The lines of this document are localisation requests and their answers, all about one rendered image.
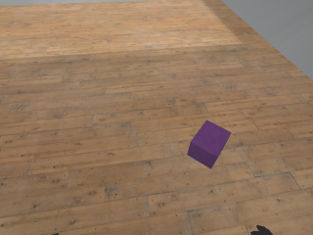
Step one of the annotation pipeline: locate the robot right hand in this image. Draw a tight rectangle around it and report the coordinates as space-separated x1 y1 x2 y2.
250 225 273 235

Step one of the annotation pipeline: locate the carton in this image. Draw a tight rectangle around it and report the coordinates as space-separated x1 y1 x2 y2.
187 120 232 169

